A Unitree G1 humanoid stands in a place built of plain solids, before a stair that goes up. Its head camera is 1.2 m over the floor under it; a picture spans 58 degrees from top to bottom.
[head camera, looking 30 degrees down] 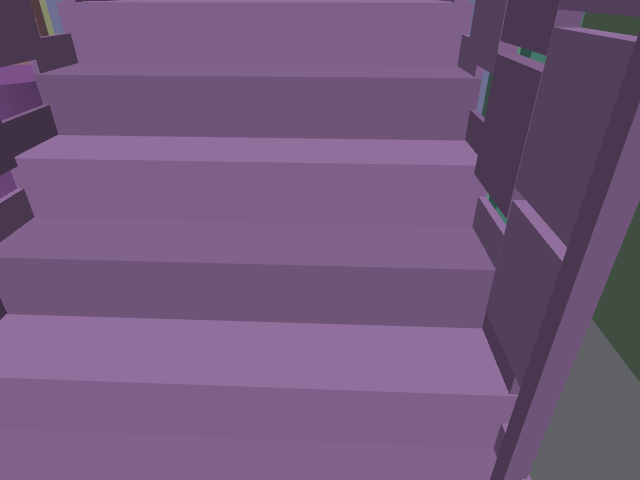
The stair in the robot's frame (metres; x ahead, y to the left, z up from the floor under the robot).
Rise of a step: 0.19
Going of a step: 0.23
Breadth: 1.40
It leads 3 degrees to the right of straight ahead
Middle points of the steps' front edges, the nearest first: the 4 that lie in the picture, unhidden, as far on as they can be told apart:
0.72 0.24 0.39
0.95 0.23 0.58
1.18 0.22 0.78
1.41 0.21 0.97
